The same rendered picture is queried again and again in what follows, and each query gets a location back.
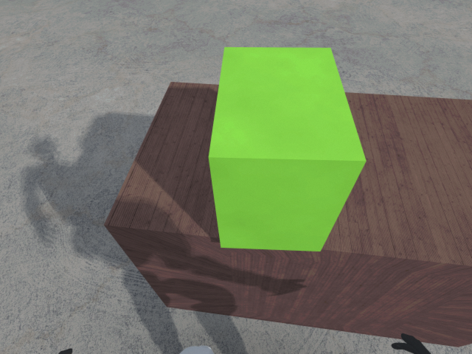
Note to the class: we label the carton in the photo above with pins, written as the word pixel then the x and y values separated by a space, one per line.
pixel 284 153

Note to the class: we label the pedestal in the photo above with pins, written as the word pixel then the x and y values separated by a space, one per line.
pixel 397 260

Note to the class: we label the right robot hand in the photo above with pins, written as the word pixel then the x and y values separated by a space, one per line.
pixel 411 345

